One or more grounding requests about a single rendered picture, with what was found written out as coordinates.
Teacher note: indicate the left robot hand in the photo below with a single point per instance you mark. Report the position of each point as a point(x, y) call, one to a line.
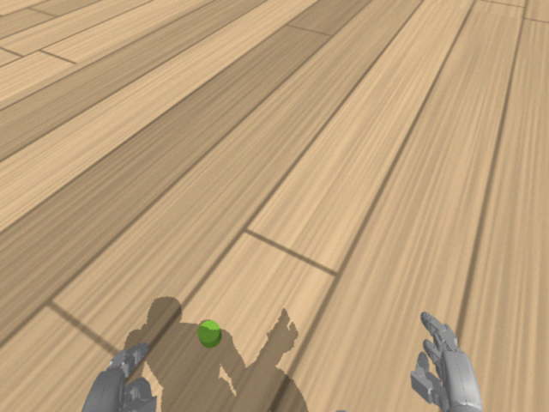
point(109, 393)

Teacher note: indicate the right robot hand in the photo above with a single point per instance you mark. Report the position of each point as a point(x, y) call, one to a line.
point(453, 367)

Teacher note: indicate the tin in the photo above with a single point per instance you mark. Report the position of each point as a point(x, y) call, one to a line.
point(209, 334)

